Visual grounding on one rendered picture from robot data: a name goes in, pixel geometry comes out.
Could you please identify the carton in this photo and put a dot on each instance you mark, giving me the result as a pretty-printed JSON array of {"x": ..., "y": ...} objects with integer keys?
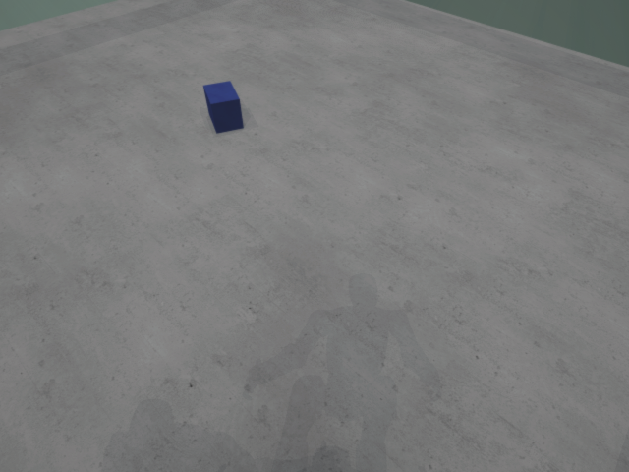
[{"x": 224, "y": 107}]

